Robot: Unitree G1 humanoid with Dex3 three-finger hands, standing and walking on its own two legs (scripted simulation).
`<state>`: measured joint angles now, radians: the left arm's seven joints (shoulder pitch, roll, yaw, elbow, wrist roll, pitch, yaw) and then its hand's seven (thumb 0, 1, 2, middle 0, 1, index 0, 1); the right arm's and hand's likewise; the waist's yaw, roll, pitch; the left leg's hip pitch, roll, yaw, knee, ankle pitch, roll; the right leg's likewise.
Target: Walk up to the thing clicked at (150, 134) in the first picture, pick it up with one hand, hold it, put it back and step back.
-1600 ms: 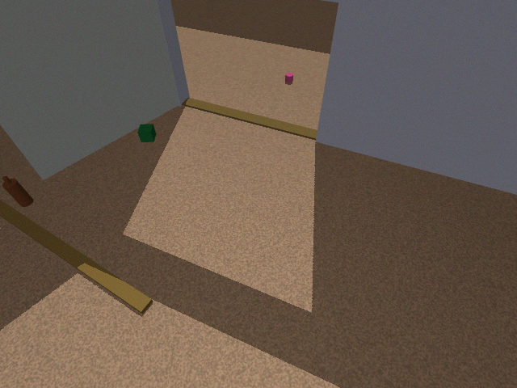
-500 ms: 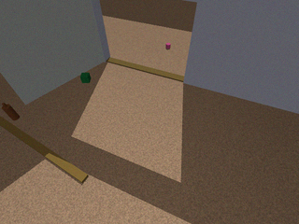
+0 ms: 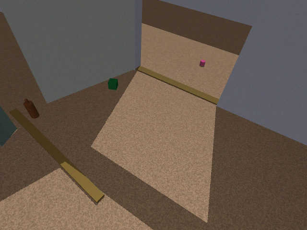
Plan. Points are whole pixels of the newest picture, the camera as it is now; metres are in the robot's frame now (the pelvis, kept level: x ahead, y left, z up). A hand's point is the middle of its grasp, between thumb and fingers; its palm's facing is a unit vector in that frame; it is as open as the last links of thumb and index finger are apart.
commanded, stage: walk up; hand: left
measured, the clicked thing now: (113, 84) +1.53 +0.36 -0.71
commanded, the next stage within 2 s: none
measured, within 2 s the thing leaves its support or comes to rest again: neither
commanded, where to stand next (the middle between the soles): +1.17 +0.09 m, yaw +9 degrees
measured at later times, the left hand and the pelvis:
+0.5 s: hand (82, 153) +0.38 +0.25 -0.11, palm faces +0.10 -0.93 -0.36, open 7.3 cm; pelvis +0.28 -0.02 +0.01, yaw +8 degrees
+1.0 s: hand (80, 132) +0.49 +0.30 -0.15, palm faces +0.15 -0.93 -0.33, open 7.4 cm; pelvis +0.54 +0.03 +0.01, yaw +11 degrees
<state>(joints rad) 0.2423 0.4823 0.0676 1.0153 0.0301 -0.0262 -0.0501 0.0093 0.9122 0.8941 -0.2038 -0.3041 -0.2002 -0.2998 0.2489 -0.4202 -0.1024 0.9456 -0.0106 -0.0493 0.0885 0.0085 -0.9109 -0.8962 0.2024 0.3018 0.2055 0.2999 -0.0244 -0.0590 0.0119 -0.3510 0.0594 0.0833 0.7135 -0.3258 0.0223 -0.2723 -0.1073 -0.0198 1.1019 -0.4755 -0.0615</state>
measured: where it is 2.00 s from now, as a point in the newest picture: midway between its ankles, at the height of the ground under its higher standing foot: (143, 138)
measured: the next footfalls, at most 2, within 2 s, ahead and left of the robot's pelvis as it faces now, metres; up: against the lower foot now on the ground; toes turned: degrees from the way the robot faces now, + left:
right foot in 0.38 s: +0.41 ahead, -0.10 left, +0.00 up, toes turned +1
left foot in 0.88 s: +0.62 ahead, +0.15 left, +0.00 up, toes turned +14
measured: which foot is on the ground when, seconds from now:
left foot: down 0.00-0.42, up 0.44-0.86, down 0.88-1.00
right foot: up 0.00-0.36, down 0.38-0.92, up 0.94-1.00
